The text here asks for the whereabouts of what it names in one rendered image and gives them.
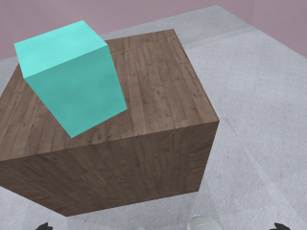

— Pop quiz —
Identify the carton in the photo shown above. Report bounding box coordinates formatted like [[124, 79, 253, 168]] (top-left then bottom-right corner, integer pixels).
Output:
[[14, 20, 128, 138]]

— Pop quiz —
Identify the pedestal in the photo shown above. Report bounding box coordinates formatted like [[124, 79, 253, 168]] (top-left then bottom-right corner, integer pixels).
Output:
[[0, 29, 220, 217]]

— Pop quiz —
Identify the right robot thigh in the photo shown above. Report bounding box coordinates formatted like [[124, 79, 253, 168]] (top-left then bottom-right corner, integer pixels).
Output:
[[186, 216, 223, 230]]

